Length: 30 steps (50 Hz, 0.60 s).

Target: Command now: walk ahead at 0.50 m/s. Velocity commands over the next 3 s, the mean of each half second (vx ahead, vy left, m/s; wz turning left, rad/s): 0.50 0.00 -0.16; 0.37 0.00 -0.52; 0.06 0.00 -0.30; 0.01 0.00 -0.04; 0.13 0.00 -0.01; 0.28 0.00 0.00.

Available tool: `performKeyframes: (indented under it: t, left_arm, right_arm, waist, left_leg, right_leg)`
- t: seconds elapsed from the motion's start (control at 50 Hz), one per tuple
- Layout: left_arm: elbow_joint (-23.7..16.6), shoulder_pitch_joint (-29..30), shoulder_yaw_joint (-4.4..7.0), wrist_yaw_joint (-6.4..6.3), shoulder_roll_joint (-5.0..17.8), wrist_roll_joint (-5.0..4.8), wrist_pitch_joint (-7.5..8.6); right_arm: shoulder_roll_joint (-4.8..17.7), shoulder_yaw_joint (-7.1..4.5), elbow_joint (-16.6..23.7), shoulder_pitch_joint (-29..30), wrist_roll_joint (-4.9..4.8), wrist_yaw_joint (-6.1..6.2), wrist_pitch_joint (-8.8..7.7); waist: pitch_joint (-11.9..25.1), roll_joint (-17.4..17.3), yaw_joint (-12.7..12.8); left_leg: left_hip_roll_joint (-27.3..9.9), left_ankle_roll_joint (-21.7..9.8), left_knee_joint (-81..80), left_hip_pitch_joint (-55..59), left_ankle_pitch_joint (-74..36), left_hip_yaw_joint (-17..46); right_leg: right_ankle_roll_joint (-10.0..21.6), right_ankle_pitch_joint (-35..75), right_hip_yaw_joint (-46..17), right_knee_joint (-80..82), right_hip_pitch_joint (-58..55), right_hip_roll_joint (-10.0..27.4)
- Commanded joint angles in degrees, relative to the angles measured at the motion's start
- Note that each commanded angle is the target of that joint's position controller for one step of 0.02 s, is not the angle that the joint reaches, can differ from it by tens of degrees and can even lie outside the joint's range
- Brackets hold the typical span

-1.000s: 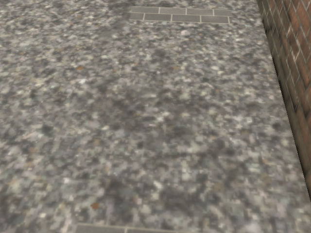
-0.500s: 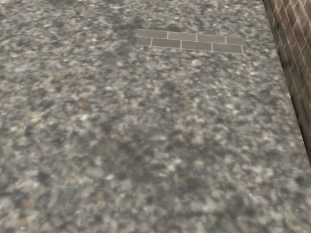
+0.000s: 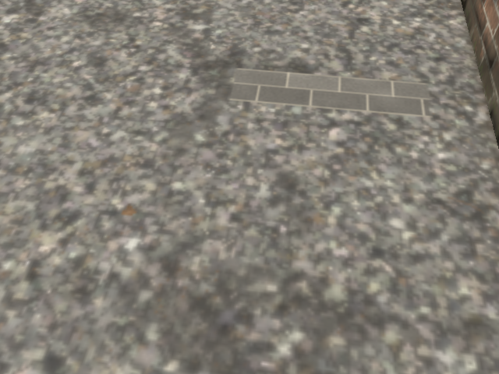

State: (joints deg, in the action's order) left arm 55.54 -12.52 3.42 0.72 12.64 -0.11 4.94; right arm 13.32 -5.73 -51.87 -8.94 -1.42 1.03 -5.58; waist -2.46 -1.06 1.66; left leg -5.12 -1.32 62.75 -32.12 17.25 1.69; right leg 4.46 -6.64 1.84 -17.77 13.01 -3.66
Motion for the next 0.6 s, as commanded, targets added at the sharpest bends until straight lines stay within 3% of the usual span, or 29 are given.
performKeyframes:
  t: [0.02, 0.08, 0.12, 0.22, 0.26, 0.28, 0.3, 0.32, 0.34, 0.36, 0.38, 0.4, 0.42, 0.44, 0.48, 0.54, 0.6]
  left_arm:
    - [-2.0, -1.4, 1.29, -0.99, 7.5, -0.4, 0.66]
    - [-1.2, -3.0, 1.53, -1.42, 8.4, -0.48, 0.58]
    - [-0.9, -3.7, 1.8, -1.12, 9.2, -0.77, 0.99]
    - [1.9, -8.9, 2.18, -1.22, 9.4, -1.36, 0.42]
    - [2.1, -8.7, 2.53, -1.48, 10.3, -1.51, -0.18]
    - [1.7, -7.5, 2.63, -1.53, 10.7, -1.53, -0.44]
    - [1.2, -6.7, 2.26, -1.46, 9.6, -1.35, -0.6]
    - [-0.6, -5.6, 1.34, -1.4, 7.3, -0.45, -0.66]
    - [-0.9, -12.3, -0.41, -1.36, 0.6, -1.33, 0.23]
    - [-0.2, -10.6, 0.75, -1.24, 5.7, -2.34, 0.93]
    - [-1.6, -5.9, 1.73, -1.32, 8.8, -3.09, 1.1]
    - [-2.2, -3.2, 1.89, -1.71, 8.7, -2.95, 0.83]
    - [-2.5, -2.0, 2.25, -2.02, 7.9, -2.21, 0.4]
    - [-2.4, -3.0, 2.54, -1.99, 6.8, -2.06, -0.34]
    - [-2.4, -3.8, 2.56, -1.83, 4.5, -2.34, -1.63]
    - [-4.1, -0.2, 2.84, -1.72, 4.3, -1.97, -2.71]
    - [-5.4, 3.2, 2.85, -0.91, 4.2, -1.47, -2.68]
  right_arm:
    - [1.5, -0.35, 3.1, 0.3, 0.57, 0.13, 0.5]
    - [0.6, 0.44, 4.8, 7.4, 0.73, -0.47, 0.5]
    - [1.6, 0.59, 5.0, 10.5, 0.47, -0.91, 0.45]
    - [3.3, 1.11, 7.4, 17.9, -0.17, -2.23, 0.12]
    - [4.9, 0.69, 7.4, 15.9, -0.11, -2.58, -0.44]
    - [6.2, 0.04, 6.3, 12.1, 0.08, -2.49, -0.67]
    - [8.7, -1.25, 3.7, 3.7, 0.44, -2.13, -0.82]
    - [12.9, -2.48, 1.4, -7.9, 1.42, -1.58, -1.04]
    - [16.7, -3.11, 0.0, -12.5, 1.78, -1.8, -0.68]
    - [11.3, -1.67, 0.2, -13.0, 1.67, -1.84, -0.56]
    - [8.4, -0.67, 1.2, -7.8, 1.41, -1.71, -0.78]
    - [6.7, 0.04, 2.0, -3.0, 1.5, -1.74, -0.95]
    - [5.1, 0.46, 2.0, 0.1, 1.79, -1.91, -1.14]
    - [4.2, 0.75, 1.7, 1.5, 2.26, -1.93, -1.38]
    - [4.0, 0.68, 0.7, 1.2, 2.22, -1.76, -1.62]
    - [6.2, 0.05, -0.5, -0.8, 2.44, -0.78, -1.8]
    - [7.1, -0.1, -1.1, -2.2, 2.57, 0.01, -1.47]
  waist:
    - [2.9, 3.8, -1.2]
    - [1.1, 4.5, 0.1]
    - [0.5, 4.9, 1.0]
    - [-2.3, 4.8, 2.9]
    - [-1.4, 5.5, 0.9]
    - [0.6, 5.6, -1.7]
    - [5.7, 4.6, -5.4]
    - [14.5, -0.7, -9.6]
    - [22.5, -16.1, -7.3]
    - [22.8, -12.6, -8.5]
    - [15.1, -9.3, -7.9]
    - [10.7, -5.5, -6.0]
    - [7.3, -4.1, -4.4]
    - [6.0, -5.2, -2.5]
    - [4.7, -5.0, -1.2]
    - [2.4, -2.7, -1.1]
    - [1.2, -2.3, -1.6]
  left_leg:
    - [-3.0, 1.7, -8.2, -6.7, -6.0, 0.8]
    - [-1.7, 1.5, -20.0, -4.3, -16.6, -0.6]
    - [-0.1, 1.0, -25.9, -0.7, -21.0, -1.4]
    - [0.5, -0.6, -32.7, -1.6, -18.6, -0.6]
    - [1.5, -1.5, -34.8, 2.9, -14.8, -0.8]
    - [2.9, -2.2, -36.1, 8.9, -13.6, -1.9]
    - [3.6, -3.5, -36.1, 20.6, -13.4, -2.4]
    - [-5.5, -6.8, -34.3, 38.2, -14.7, 6.8]
    - [-19.3, -14.5, -40.1, 56.6, -5.6, 30.1]
    - [-18.9, -13.9, -44.2, 54.6, 2.8, 36.5]
    - [-17.4, -11.4, -45.5, 47.5, 3.2, 28.7]
    - [-15.4, -9.9, -47.3, 39.3, -0.2, 21.9]
    - [-13.4, -9.1, -49.3, 32.6, -4.1, 16.8]
    - [-11.9, -8.2, -51.0, 28.4, -7.1, 12.5]
    - [-10.7, -8.0, -53.3, 25.2, -10.8, 7.2]
    - [-10.8, -8.2, -55.1, 25.1, -16.0, 1.8]
    - [-10.1, -7.6, -55.8, 26.4, -18.7, -3.5]
  right_leg:
    - [11.4, 8.5, -14.5, 10.0, -6.3, 17.2]
    - [8.7, 9.0, -9.9, 10.4, -3.9, 14.7]
    - [7.1, 7.7, -7.4, 10.4, -2.9, 13.2]
    - [6.6, 5.4, -9.4, 7.1, -10.4, 17.2]
    - [5.9, 8.6, -11.0, 3.7, -11.6, 18.1]
    - [5.1, 15.0, -10.5, -0.5, -11.2, 17.0]
    - [3.8, 21.0, -8.7, -9.4, -8.5, 14.0]
    - [1.6, 10.9, -5.7, -26.7, 2.3, 9.8]
    - [-2.3, -20.4, -1.9, -46.5, 23.6, 1.1]
    - [-1.8, -25.9, -9.5, -55.2, 29.1, 2.9]
    - [-1.0, -21.4, -9.6, -57.3, 32.4, 5.5]
    - [-0.8, -16.3, -8.2, -56.0, 30.6, 8.3]
    - [-0.8, -12.9, -7.9, -53.3, 28.4, 9.9]
    - [-0.6, -10.5, -8.4, -51.3, 25.3, 11.3]
    - [-0.5, -8.4, -8.3, -49.0, 23.4, 11.9]
    - [-1.3, -1.8, -9.3, -44.1, 27.7, 11.8]
    - [-2.1, 6.0, -8.9, -36.5, 29.2, 11.1]
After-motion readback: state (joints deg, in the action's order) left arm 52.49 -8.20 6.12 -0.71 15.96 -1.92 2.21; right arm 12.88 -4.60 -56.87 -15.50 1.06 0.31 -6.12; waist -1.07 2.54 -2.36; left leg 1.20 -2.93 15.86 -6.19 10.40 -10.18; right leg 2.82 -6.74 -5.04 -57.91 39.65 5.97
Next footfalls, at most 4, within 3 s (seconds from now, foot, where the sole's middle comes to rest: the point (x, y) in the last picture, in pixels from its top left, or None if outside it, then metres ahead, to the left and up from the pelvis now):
0.32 left None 0.35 0.17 -0.78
0.86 right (314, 331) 0.58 -0.12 -0.78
1.36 left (243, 290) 0.69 0.08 -0.78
2.86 left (297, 207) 0.99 -0.09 -0.78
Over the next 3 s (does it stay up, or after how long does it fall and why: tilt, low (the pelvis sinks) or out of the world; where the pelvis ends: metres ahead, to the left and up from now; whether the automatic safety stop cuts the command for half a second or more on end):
stays up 0.82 -0.09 -0.02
